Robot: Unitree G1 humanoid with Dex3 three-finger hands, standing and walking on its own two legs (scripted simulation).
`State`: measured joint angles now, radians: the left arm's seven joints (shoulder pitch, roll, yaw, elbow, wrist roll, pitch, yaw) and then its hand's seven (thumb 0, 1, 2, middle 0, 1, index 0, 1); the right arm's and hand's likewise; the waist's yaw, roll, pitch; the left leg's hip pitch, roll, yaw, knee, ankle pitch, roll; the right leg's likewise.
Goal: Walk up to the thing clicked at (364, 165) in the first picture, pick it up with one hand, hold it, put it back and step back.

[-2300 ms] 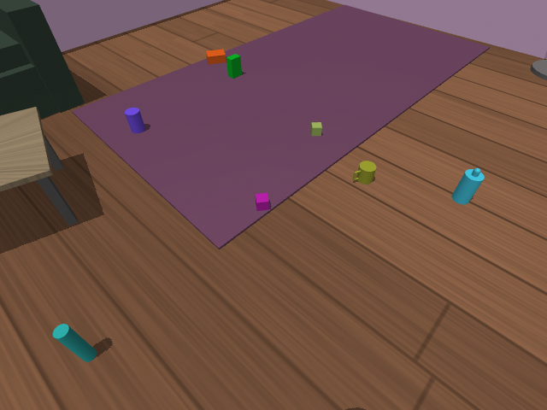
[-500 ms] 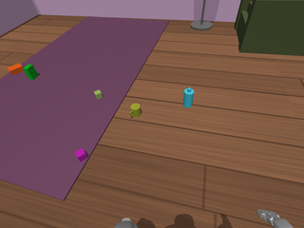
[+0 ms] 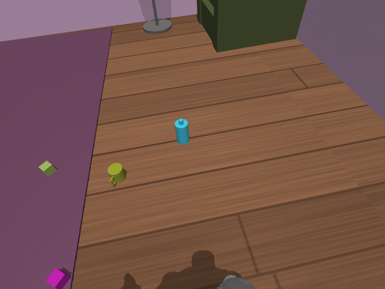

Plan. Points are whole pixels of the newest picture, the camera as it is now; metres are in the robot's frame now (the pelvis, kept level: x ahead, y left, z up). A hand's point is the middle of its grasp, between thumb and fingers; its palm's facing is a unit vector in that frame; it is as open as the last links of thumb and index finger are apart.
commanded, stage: walk up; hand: left
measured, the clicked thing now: (116, 175) +0.93 +0.39 -0.72
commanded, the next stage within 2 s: none
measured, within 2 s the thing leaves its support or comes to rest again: neither
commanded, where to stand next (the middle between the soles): +0.51 +0.32 m, yaw -23 degrees
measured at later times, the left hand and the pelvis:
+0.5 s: hand out of the picture +0.23 +0.44 -0.15, palm faces -0.17 -0.83 -0.54, open 7.4 cm; pelvis +0.17 +0.13 -0.03, yaw -8 degrees
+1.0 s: hand (9, 202) +0.46 +0.49 -0.12, palm faces -0.22 -0.79 -0.57, open 7.3 cm; pelvis +0.29 +0.23 -0.03, yaw -16 degrees
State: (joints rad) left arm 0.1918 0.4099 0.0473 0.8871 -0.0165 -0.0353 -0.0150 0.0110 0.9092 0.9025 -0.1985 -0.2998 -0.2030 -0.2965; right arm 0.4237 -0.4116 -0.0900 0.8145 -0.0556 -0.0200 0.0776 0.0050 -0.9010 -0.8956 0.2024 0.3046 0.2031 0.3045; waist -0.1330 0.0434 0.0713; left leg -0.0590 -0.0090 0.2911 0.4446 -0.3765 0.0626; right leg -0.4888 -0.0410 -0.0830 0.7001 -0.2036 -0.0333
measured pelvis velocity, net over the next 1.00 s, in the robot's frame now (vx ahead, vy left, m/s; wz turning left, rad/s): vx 0.29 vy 0.23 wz -0.28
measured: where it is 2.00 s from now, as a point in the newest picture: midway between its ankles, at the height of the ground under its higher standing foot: (112, 258)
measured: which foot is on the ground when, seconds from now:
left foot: down 0.00-0.06, up 0.08-0.48, down 0.50-0.88, up 0.90-1.00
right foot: up 0.00-0.04, down 0.06-0.52, up 0.54-0.86, down 0.88-1.00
